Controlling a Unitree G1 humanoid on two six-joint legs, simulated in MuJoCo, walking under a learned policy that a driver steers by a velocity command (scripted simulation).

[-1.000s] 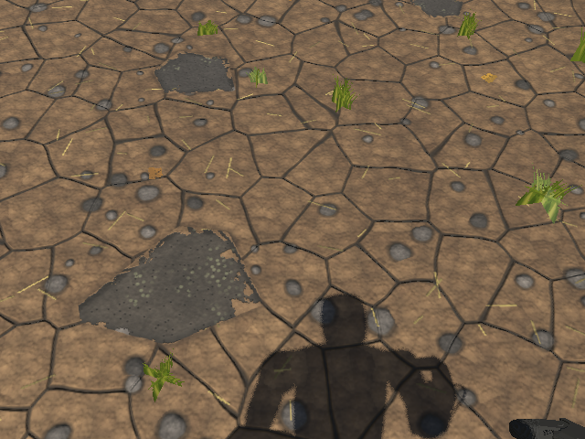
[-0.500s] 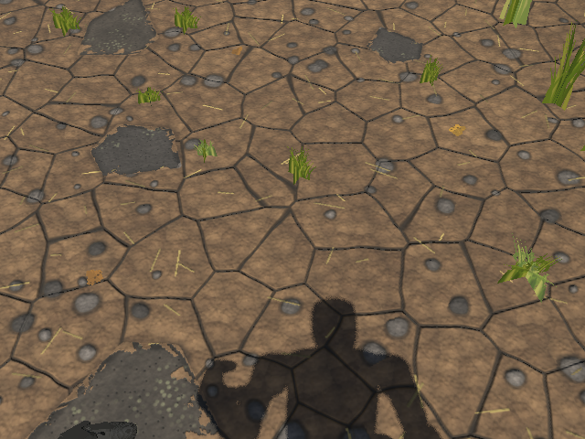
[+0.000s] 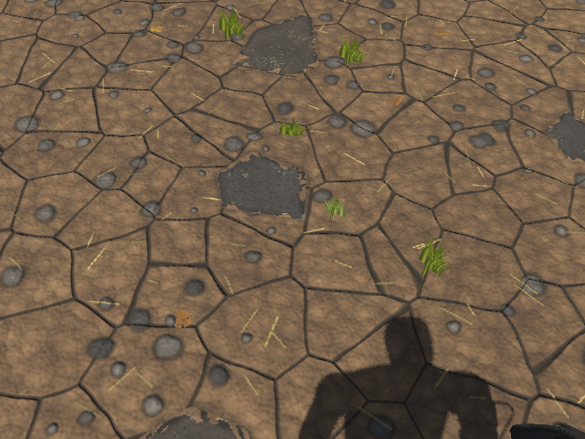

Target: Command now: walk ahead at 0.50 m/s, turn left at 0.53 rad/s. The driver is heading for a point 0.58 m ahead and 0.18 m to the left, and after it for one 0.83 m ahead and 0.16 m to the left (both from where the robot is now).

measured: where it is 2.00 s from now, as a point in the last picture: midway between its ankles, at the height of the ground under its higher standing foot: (248, 374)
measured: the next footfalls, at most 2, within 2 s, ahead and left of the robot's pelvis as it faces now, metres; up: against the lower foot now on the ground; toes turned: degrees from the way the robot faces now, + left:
right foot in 0.48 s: +0.47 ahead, -0.08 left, +0.00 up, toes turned +20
left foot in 0.96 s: +0.58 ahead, +0.27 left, +0.00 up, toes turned +36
